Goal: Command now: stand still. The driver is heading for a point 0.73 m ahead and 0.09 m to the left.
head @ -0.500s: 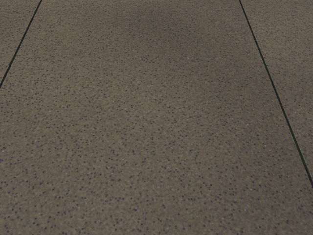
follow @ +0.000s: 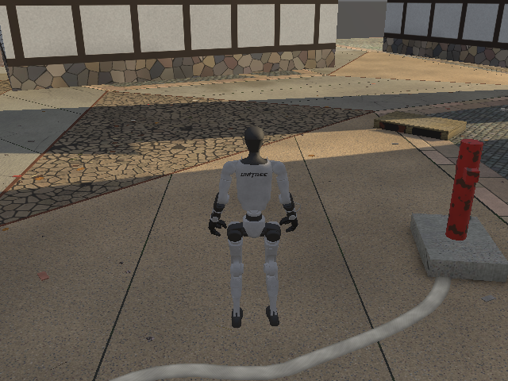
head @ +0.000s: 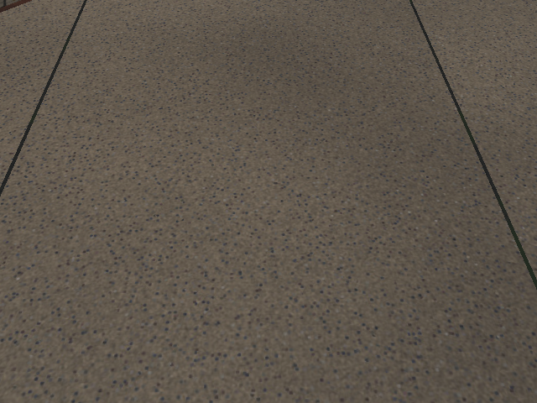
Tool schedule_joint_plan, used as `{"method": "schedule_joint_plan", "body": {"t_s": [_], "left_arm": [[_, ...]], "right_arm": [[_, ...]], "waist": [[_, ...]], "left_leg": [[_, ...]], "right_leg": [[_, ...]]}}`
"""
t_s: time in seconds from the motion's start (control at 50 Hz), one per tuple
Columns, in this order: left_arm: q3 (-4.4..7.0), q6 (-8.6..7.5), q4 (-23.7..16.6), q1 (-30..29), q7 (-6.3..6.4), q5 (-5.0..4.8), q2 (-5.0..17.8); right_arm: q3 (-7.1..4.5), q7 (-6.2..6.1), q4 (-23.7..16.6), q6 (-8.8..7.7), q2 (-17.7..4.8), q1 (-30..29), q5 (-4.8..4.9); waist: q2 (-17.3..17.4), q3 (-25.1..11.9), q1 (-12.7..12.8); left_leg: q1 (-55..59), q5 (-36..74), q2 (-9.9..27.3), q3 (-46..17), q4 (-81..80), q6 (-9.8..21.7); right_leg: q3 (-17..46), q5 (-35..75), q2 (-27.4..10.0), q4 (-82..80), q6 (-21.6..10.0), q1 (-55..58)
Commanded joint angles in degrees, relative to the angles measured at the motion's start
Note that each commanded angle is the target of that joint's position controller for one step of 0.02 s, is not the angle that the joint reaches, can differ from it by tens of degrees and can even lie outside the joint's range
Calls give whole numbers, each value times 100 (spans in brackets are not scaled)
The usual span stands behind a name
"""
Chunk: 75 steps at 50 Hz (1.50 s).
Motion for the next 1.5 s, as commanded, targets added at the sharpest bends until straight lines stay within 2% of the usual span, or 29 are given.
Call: {"method": "schedule_joint_plan", "body": {"t_s": [0.02, 0.14, 0.2, 0.28, 0.34, 0.4, 0.42, 0.44, 0.46, 0.48, 0.56, 0.68, 0.8, 0.84, 0.88, 0.9, 0.92, 0.94, 0.98, 1.04, 1.12, 1.3, 1.36, 1.4, 1.42, 1.44, 1.46, 1.48, 1.5], "left_arm": [[163, -63, -323, -60, 46, -3, 627], [168, -46, -200, -60, 85, -7, 577], [177, -38, -69, 81, 105, -53, 545], [168, -407, -361, -491, 7, -199, 485], [176, -580, -300, -334, -142, -232, 482], [281, -624, 288, 829, -216, -140, 546], [361, -630, 394, 1439, -188, -142, 792], [504, -651, 381, 1929, -185, -136, 1509], [425, -703, 344, 1854, -210, -76, 1313], [325, -742, 259, 1474, -200, -92, 1028], [149, -673, 151, 1022, -198, -38, 660], [148, -568, 314, 1389, -54, -87, 929], [206, -529, 514, 1541, -37, -192, 1121], [262, -480, 500, 1431, -29, -148, 1270], [227, -406, 420, 1306, -5, -65, 1210], [48, -459, 242, 1887, -33, 6, 586], [-70, -581, 387, 2192, -86, -79, 328], [120, -678, 249, 1571, -127, -275, 977], [123, -747, -31, 657, -110, -274, 1006], [127, -563, 111, 992, -72, -150, 745], [111, -472, -119, 374, -25, -54, 692], [6, -671, -654, -1346, -272, -145, 569], [54, -720, -735, -1297, -365, -91, 709], [206, -768, -442, -263, -348, -2, 998], [302, -780, -278, 443, -299, 73, 1349], [372, -714, -232, 945, -248, 186, 1786], [313, -624, -147, 1242, -260, 68, 1463], [238, -558, -195, 953, -268, -8, 1213], [177, -537, -245, 420, -254, -42, 1053]], "right_arm": [[-150, -16, -367, -95, -561, -73, 7], [-146, -30, -256, -113, -542, 15, 13], [-205, -76, -148, -60, -722, 188, 55], [-334, -173, 44, -115, -1169, 721, 146], [-333, -132, 13, -147, -1158, 484, 207], [-267, -79, -43, -93, -940, 135, 242], [-158, -58, -146, -131, -608, -43, 178], [-90, -74, -428, -235, -355, -61, 168], [-201, -95, -469, -327, -731, -82, 295], [-247, -52, -416, -379, -868, 29, 388], [-260, 119, -254, -426, -744, -75, 185], [-82, 216, -620, -408, -340, -1123, 172], [-137, 341, -836, -473, -601, -1617, 234], [-238, 322, -743, -466, -826, -1173, 205], [-448, 194, -286, -402, -1230, 534, 198], [-565, 139, -154, -375, -1790, 1323, 19], [-496, 187, -15, -376, -1556, 1500, 94], [-386, 174, -29, -365, -1189, 1091, 137], [-302, 168, -51, -374, -952, 317, 97], [-268, 215, 1, -497, -748, -40, 30], [-317, 168, 272, -566, -957, 205, 73], [-349, 54, 751, -332, -1250, 1120, 194], [-362, 0, 853, -197, -1287, 1101, 171], [-348, -41, 811, -126, -1322, 870, 161], [-260, -61, 704, -145, -1130, 917, 82], [-63, -7, 649, -238, -558, 1614, -46], [-56, 30, 888, -292, -635, 1963, 68], [-219, 38, 860, -287, -1195, 1514, 234], [-213, 10, 690, -245, -1137, 986, 275]], "waist": [[-15, -272, 5], [4, -227, 10], [308, -73, -35], [905, 788, -269], [811, 547, -122], [563, -47, 435], [-31, -207, 693], [-1561, -342, 729], [-1271, -170, 662], [-805, 241, 432], [-452, 273, 192], [-422, 403, 452], [-493, 538, 322], [-650, 75, -2], [-589, -1064, -860], [642, -2125, -739], [1625, -2917, -629], [1112, -1901, -660], [196, -537, -325], [421, -347, 139], [277, 64, 94], [213, 309, -551], [359, 173, -373], [439, -547, 208], [184, -1284, 448], [-1099, -2227, 296], [-1412, -3040, 418], [-758, -2419, 496], [-529, -1613, 319]], "left_leg": [[-21, 941, 363, -383, -530, 119], [-64, 901, 357, -392, -596, 129], [-142, -1374, 381, -640, -945, 388], [-129, -2915, 1960, -2924, -2155, 1419], [66, -1805, 1762, -2269, -2071, 1228], [-987, -698, 909, -966, -1162, 752], [-1548, -344, 498, -457, 92, 442], [-2771, -860, -169, 172, 2069, 29], [-3398, -1594, -72, -447, 3208, 55], [-3851, -1101, 257, -629, 3621, 195], [-3523, 522, 732, -321, 3116, 237], [-2856, 1806, 518, 184, 1018, -131], [-2331, 1919, 322, 88, -68, 195], [-1587, 1535, 67, 252, -83, 415], [929, 1597, 106, 198, -11, 781], [3348, 1032, 1662, -2026, 48, 1514], [3958, -214, 2406, -4445, -1169, 2008], [3213, -890, 2182, -4030, -1496, 1683], [1275, 13, 1756, -2474, -1789, 1382], [119, 922, 1324, -1560, -2259, 1382], [-128, 1383, 1262, -991, -2586, 1478], [1016, 1694, 1335, -491, -2253, 1148], [1587, 2904, 1464, -532, -1601, 933], [1566, 4569, 1102, -305, -313, 631], [882, 3872, 756, -92, 828, 363], [-1318, 612, -1, 122, 3008, -75], [-2005, -2192, -398, -652, 4116, -206], [-2248, -1997, -80, -918, 4436, -174], [-2460, -1641, 201, -612, 4196, -188]], "right_leg": [[335, 1202, -356, -434, -138, 147], [308, 1240, -346, -440, -95, 226], [-141, -753, 30, -112, -154, -173], [-531, -964, -263, 1266, -229, -1643], [-620, -1129, -440, 694, -437, -1291], [-1005, 529, 8, -376, -345, 1281], [-9, -22, -632, -854, -559, 1943], [2530, -900, -2009, -1788, -1355, 2562], [3565, -1486, -2460, -2159, -1897, 2301], [3064, -1726, -2361, -2124, -1808, 2186], [1149, 438, -1554, -2325, -1198, 1700], [-55, 1920, -1171, -2515, -1128, 1101], [-123, 2418, -1624, -2279, -1002, 1642], [-221, 4216, -1628, -1552, -866, 1958], [-513, 4909, -1239, 600, -585, 1118], [-706, 2401, -535, 2927, -282, -991], [-49, -1450, 195, 4310, -153, -2056], [184, -1281, -197, 4749, -224, -2725], [-198, -331, -744, 4202, -286, -2639], [-186, 184, -1067, 3617, -206, -1835], [-265, 947, -1185, 2643, 22, -2361], [-576, 2234, -767, 14, -69, -2341], [-608, 1624, -570, -379, -288, -2064], [-885, 1961, -219, -706, -539, -555], [-527, 3654, -729, -448, -796, 924], [1354, 5517, -2328, 53, -1720, 3393], [2573, 5436, -2825, -343, -2208, 3865], [1880, 4887, -2516, -550, -1918, 3127], [1220, 4594, -2230, -732, -1686, 2310]]}}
